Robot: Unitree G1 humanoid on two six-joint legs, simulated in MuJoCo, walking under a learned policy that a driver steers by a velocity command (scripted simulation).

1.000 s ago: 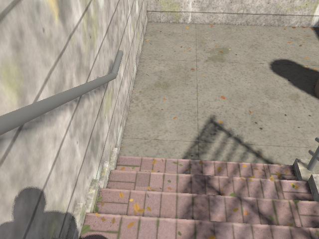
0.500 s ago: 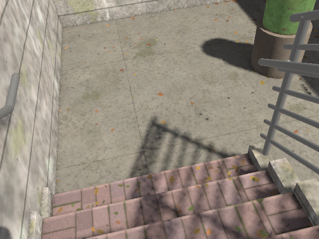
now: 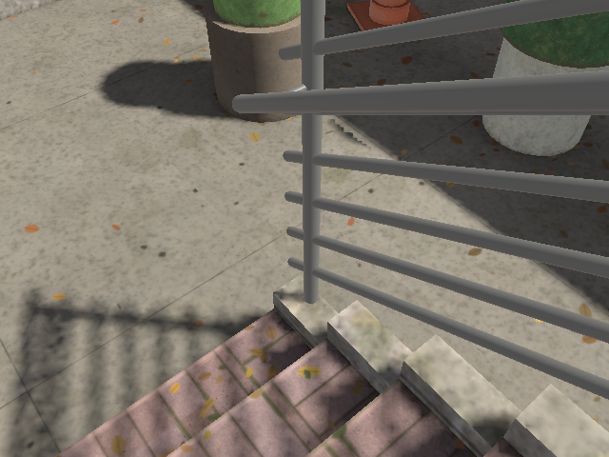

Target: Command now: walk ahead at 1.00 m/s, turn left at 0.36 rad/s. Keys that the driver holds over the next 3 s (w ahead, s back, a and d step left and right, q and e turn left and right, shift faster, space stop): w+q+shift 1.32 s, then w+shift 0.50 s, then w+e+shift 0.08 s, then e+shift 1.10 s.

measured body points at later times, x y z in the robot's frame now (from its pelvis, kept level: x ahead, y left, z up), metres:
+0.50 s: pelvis +0.43 +0.04 -0.22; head +0.44 +0.03 +0.23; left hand +0.53 +0.31 -0.32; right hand +0.41 -0.23 -0.37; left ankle +0.31 +0.04 -0.90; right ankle +0.57 -0.10 -0.83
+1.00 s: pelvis +0.84 +0.17 -0.46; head +0.88 +0.18 -0.01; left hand +0.57 +0.24 -0.58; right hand +1.15 +0.15 -0.58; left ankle +0.90 +0.31 -1.15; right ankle +0.76 -0.04 -1.06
